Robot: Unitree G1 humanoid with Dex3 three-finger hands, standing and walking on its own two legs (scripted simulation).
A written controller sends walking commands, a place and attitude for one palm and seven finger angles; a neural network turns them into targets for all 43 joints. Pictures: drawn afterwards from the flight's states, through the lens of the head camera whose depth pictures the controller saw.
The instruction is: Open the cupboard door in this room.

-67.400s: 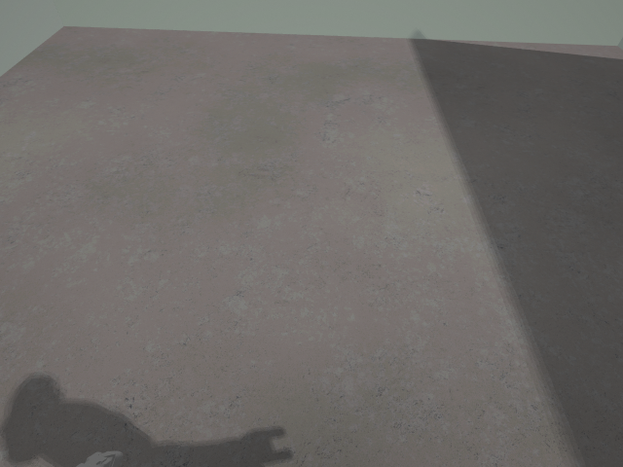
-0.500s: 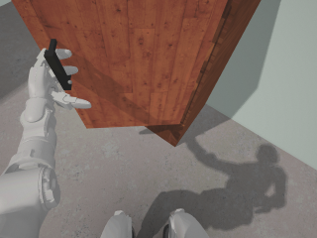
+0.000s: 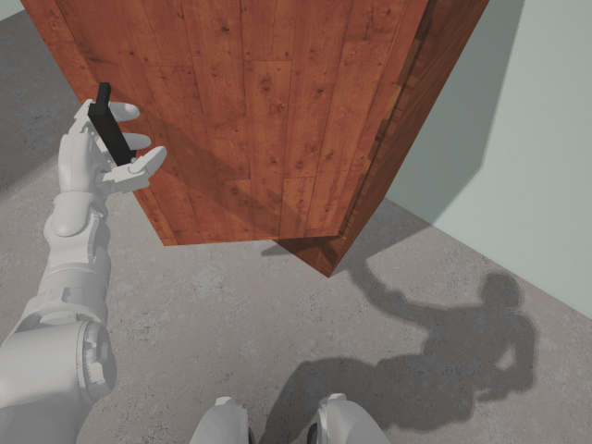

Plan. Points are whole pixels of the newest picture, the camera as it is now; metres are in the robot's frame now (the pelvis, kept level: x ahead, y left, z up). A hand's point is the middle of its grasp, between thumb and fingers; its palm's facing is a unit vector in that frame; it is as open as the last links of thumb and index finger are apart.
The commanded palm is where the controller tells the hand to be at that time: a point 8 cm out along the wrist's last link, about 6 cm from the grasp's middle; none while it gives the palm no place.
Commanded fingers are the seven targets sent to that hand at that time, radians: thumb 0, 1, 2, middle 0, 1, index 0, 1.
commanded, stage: close the thumb around the handle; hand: left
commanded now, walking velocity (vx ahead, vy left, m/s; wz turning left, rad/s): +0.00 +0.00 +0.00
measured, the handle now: (118, 132) +0.52 +0.23 +0.06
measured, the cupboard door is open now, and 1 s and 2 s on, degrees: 41 71 80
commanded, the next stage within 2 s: pull the door open along its arc in 0.24 s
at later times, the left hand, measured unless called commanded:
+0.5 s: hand (134, 166) +0.47 +0.20 +0.06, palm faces +0.07 -1.00 -0.01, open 5.4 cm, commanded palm +0.42 +0.24 +0.06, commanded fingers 0.00 0.90 0.90 -0.40 -1.35 -0.40 -1.35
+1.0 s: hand (187, 289) +0.30 +0.11 +0.06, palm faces +0.32 -0.95 +0.04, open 5.8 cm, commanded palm +0.22 +0.19 +0.06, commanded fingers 0.00 0.90 0.90 -0.40 -1.35 -0.40 -1.35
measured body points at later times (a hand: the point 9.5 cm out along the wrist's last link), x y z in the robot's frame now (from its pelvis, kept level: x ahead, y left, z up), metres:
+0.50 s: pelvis +0.00 +0.00 +0.00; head +0.11 +0.01 +0.44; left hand +0.46 +0.25 +0.06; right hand +0.03 -0.27 -0.11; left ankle +0.01 +0.10 -0.66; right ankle +0.01 -0.11 -0.66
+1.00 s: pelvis +0.01 -0.01 +0.01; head +0.06 -0.01 +0.46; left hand +0.27 +0.16 +0.06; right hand +0.19 -0.23 -0.08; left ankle +0.01 +0.10 -0.66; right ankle +0.01 -0.11 -0.66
